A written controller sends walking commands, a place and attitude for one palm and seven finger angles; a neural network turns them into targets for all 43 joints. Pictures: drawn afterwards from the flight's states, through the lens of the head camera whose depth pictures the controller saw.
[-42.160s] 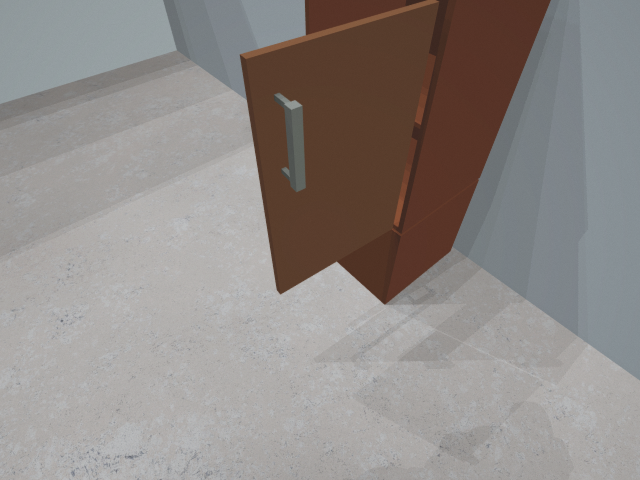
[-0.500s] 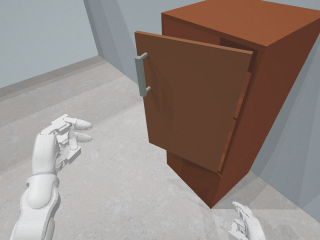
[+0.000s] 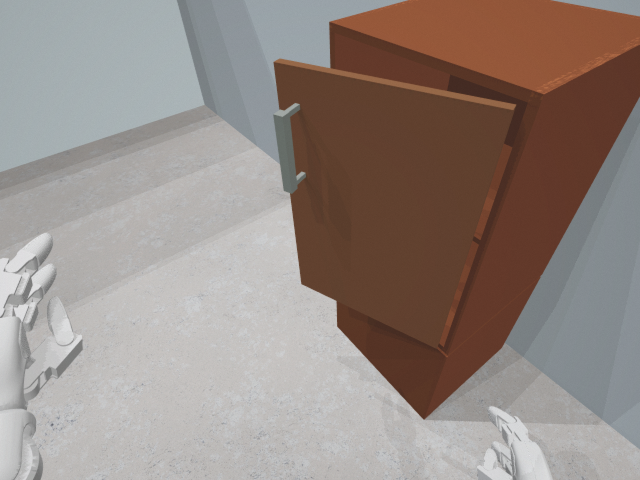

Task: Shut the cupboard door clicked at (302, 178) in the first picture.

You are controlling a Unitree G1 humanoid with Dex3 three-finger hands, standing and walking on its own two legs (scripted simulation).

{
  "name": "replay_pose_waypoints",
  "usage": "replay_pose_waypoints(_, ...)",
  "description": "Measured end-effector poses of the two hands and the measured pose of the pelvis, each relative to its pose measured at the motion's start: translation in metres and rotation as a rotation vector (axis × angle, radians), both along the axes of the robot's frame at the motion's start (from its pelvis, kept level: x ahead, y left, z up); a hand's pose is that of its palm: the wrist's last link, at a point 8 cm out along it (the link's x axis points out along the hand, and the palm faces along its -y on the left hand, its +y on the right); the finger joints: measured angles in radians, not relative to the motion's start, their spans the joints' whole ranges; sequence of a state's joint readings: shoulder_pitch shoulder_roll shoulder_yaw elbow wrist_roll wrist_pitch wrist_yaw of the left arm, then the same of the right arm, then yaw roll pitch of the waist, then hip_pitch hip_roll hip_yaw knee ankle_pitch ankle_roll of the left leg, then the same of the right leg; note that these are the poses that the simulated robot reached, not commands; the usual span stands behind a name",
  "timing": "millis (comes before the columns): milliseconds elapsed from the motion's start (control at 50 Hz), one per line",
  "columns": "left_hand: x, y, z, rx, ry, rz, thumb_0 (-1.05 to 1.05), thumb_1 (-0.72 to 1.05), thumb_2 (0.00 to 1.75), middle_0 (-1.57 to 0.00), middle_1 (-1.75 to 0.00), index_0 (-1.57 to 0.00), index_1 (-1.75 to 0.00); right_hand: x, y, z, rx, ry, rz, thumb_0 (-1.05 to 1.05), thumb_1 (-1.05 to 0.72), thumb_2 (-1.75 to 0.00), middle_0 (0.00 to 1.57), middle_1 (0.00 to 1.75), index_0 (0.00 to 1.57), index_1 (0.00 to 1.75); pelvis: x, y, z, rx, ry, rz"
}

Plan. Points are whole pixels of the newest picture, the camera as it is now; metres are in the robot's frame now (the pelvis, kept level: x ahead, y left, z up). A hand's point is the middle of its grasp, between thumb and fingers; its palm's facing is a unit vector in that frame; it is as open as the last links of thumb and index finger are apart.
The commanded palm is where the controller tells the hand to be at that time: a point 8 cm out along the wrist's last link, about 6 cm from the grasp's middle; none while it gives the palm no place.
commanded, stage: draw the hand back to the body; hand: left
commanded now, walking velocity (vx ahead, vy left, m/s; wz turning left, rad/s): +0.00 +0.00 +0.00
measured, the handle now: (292, 149) +0.64 +0.15 +0.10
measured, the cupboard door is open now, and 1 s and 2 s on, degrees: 21 21 21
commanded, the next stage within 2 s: step back with the hand held close in 0.16 s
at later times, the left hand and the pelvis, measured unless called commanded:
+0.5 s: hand (86, 330) +0.21 +0.27 +0.15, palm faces +0.39 -0.79 -0.48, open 7.4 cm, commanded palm +0.14 +0.31 +0.17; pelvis +0.00 +0.02 -0.01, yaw +0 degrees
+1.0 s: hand (14, 421) +0.11 +0.28 +0.15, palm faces +0.49 -0.76 -0.43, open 7.4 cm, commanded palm +0.05 +0.31 +0.17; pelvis -0.09 +0.01 -0.03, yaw +1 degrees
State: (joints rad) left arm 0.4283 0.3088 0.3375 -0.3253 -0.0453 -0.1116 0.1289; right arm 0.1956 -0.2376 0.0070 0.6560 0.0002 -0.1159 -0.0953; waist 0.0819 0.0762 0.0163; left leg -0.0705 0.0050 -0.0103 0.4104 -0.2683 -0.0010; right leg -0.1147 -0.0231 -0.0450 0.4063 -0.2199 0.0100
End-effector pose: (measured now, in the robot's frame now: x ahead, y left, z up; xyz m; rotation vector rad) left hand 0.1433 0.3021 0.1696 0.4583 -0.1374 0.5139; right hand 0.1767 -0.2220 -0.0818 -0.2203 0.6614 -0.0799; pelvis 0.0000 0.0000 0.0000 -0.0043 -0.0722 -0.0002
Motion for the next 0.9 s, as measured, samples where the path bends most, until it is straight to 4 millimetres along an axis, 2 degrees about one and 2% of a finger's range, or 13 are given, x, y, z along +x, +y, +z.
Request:
replay_pose_waypoints(140, 0.013, -0.009, 0.001, 0.009, 0.004, -0.062, 0.02, 0.89, 0.9, -0.22, -0.31, -0.21, -0.31, 0.003, 0.004, 0.005, 0.012, -0.026, -0.009, 0.01, -0.9, -0.9, 0.2, 0.3, 0.21, 0.3, 0.005, -0.002, 0.0, -0.001, 0.005, -0.011)
replay_pose_waypoints(240, 0.014, -0.006, 0.008, 0.039, -0.007, -0.064, 0.02, 0.89, 0.9, -0.22, -0.3, -0.21, -0.31, 0.002, 0.006, 0.003, 0.024, -0.018, -0.013, 0.01, -0.9, -0.9, 0.2, 0.3, 0.21, 0.3, 0.008, -0.001, 0.0, -0.003, 0.003, -0.014)
replay_pose_waypoints(320, 0.016, -0.001, 0.007, 0.039, 0.004, -0.049, 0.02, 0.89, 0.9, -0.21, -0.3, -0.21, -0.31, -0.001, 0.007, -0.002, 0.029, 0.008, -0.014, 0.01, -0.9, -0.9, 0.2, 0.3, 0.21, 0.3, 0.008, 0.001, 0.0, -0.005, 0.013, -0.012)
replay_pose_waypoints(540, 0.019, 0.009, -0.002, 0.097, 0.063, -0.13, 0.02, 0.89, 0.9, -0.21, -0.3, -0.21, -0.3, -0.022, -0.005, -0.006, -0.037, 0.093, -0.101, 0.01, -0.9, -0.9, 0.2, 0.3, 0.21, 0.3, -0.006, 0.019, -0.007, -0.006, 0.09, -0.013)
replay_pose_waypoints(720, -0.01, 0.029, 0.013, 0.173, -0.017, -0.138, 0.02, 0.89, 0.9, -0.22, -0.3, -0.21, -0.3, -0.052, 0.006, 0.002, -0.05, 0.067, -0.126, 0.01, -0.9, -0.9, 0.2, 0.3, 0.2, 0.3, -0.035, 0.028, -0.012, 0.001, 0.083, -0.028)
replay_pose_waypoints(800, -0.03, 0.032, 0.006, 0.153, -0.045, -0.109, 0.02, 0.89, 0.9, -0.21, -0.3, -0.21, -0.3, -0.069, 0.011, 0.001, -0.046, 0.051, -0.108, 0.01, -0.9, -0.9, 0.2, 0.3, 0.21, 0.3, -0.051, 0.027, -0.015, -0.001, 0.073, -0.026)
replay_pose_waypoints(900, -0.055, 0.025, -0.007, 0.125, -0.072, -0.084, 0.02, 0.89, 0.9, -0.21, -0.3, -0.21, -0.3, -0.093, 0.01, -0.006, -0.048, 0.053, -0.082, 0.01, -0.9, -0.9, 0.2, 0.3, 0.21, 0.3, -0.071, 0.021, -0.022, -0.007, 0.057, -0.013)
